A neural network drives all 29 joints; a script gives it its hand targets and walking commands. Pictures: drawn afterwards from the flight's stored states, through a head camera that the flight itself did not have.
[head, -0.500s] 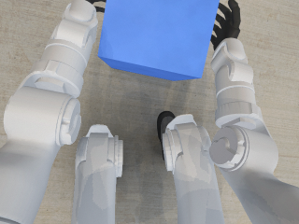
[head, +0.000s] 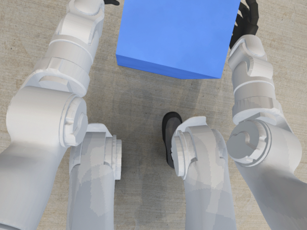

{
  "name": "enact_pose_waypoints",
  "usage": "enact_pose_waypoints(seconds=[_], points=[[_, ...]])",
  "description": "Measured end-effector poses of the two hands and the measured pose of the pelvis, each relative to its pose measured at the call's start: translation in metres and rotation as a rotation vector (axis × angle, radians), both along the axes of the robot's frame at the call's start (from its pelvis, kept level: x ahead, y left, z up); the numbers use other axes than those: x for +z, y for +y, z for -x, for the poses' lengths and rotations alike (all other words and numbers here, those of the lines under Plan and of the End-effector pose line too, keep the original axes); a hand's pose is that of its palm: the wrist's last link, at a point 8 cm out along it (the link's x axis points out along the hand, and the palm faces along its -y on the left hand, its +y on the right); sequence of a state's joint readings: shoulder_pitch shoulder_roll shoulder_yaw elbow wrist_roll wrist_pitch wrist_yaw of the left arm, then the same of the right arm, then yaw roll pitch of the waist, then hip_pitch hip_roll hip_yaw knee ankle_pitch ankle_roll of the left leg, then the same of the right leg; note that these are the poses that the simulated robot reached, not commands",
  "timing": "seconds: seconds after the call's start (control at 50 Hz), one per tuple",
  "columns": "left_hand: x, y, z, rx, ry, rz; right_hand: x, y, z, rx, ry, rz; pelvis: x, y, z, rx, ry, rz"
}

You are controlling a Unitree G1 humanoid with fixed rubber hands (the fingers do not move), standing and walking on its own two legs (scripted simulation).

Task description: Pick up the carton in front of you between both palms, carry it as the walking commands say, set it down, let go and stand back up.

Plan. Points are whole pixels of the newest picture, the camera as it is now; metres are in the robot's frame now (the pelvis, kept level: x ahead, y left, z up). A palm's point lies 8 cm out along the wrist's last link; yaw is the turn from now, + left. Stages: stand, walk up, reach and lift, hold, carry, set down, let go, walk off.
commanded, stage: set down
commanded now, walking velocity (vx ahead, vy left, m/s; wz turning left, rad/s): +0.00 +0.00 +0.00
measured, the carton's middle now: (166, 29) +0.52 -0.08 -0.25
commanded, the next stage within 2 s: let go in 1.44 s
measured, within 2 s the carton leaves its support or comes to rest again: neither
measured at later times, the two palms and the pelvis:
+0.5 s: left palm out of the picture +0.58 +0.12 -0.17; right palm (252, 41) +0.49 -0.25 -0.17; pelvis -0.01 -0.01 +0.00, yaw +0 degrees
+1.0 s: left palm out of the picture +0.59 +0.13 -0.01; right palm out of the picture +0.48 -0.24 -0.01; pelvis +0.00 -0.02 +0.10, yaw +1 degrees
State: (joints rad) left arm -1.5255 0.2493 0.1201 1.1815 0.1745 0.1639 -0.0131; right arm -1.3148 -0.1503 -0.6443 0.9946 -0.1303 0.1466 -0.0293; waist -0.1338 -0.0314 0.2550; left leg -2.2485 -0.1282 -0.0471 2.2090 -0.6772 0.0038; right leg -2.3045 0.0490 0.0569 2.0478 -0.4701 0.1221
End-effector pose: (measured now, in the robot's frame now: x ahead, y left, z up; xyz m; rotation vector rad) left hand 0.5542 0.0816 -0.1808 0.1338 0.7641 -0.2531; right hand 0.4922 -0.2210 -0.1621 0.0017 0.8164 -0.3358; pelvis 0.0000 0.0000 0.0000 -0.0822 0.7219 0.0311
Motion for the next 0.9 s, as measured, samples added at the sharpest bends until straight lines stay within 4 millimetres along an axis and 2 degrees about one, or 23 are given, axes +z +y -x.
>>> enact_pose_waypoints(seconds=[0.18, 0.32, 0.4, 0.52, 0.6, 0.76, 0.9], points=[[-0.009, 0.003, -0.002, 0.005, -0.035, 0.002, -0.007, -0.001, 0.004, 0.003, 0.006, 0.002, -0.003, -0.002, 0.001, -0.003, -0.019, 0.006], [-0.023, 0.048, -0.003, 0.075, -0.042, -0.089, -0.019, -0.018, 0.014, -0.047, 0.006, 0.029, -0.003, -0.006, 0.004, 0.001, -0.019, 0.006], [-0.014, 0.052, -0.011, 0.079, -0.075, -0.083, -0.019, -0.028, 0.013, -0.050, -0.021, 0.035, -0.003, -0.010, 0.006, 0.006, -0.014, 0.000], [0.013, 0.037, -0.024, 0.080, -0.136, -0.064, 0.001, -0.029, 0.006, -0.057, -0.104, 0.021, 0.000, -0.015, 0.009, -0.003, -0.010, -0.007], [0.046, 0.034, -0.028, 0.086, -0.168, -0.079, 0.026, -0.020, 0.006, -0.061, -0.156, -0.003, 0.010, -0.017, 0.010, -0.016, -0.015, -0.022], [0.111, 0.038, -0.032, 0.108, -0.124, -0.100, 0.083, -0.018, 0.015, -0.079, -0.159, -0.004, 0.049, -0.018, 0.008, -0.022, 0.017, -0.039], [0.150, 0.041, -0.034, 0.107, -0.120, -0.088, 0.127, -0.019, 0.013, -0.075, -0.173, 0.004, 0.081, -0.018, 0.002, -0.026, 0.065, -0.041]])
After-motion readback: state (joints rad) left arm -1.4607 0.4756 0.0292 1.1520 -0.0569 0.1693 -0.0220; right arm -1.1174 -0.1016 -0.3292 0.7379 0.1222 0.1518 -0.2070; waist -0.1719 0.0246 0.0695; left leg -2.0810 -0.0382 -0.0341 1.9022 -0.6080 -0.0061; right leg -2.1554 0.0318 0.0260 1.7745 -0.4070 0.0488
